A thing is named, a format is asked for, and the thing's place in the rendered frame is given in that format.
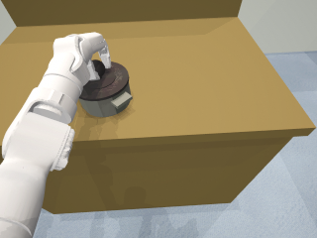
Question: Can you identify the table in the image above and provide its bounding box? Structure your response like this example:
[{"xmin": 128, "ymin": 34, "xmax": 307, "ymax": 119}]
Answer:
[{"xmin": 0, "ymin": 0, "xmax": 316, "ymax": 214}]

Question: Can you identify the robot left forearm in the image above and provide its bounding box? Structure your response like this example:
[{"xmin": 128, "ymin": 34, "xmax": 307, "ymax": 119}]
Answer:
[{"xmin": 2, "ymin": 34, "xmax": 93, "ymax": 159}]

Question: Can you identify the left robot hand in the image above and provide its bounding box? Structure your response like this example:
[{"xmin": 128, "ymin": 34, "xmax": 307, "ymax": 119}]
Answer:
[{"xmin": 78, "ymin": 32, "xmax": 112, "ymax": 81}]

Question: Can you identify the pot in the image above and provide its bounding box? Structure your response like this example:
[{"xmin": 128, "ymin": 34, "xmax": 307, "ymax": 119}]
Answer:
[{"xmin": 78, "ymin": 82, "xmax": 133, "ymax": 117}]

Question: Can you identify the lid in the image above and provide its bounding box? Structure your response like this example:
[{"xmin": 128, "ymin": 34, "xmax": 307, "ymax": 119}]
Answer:
[{"xmin": 79, "ymin": 61, "xmax": 130, "ymax": 101}]

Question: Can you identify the left robot upper arm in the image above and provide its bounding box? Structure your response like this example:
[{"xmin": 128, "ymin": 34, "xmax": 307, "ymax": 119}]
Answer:
[{"xmin": 0, "ymin": 111, "xmax": 75, "ymax": 238}]

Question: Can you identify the knob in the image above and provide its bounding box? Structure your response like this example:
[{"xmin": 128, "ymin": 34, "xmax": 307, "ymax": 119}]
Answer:
[{"xmin": 93, "ymin": 59, "xmax": 106, "ymax": 77}]

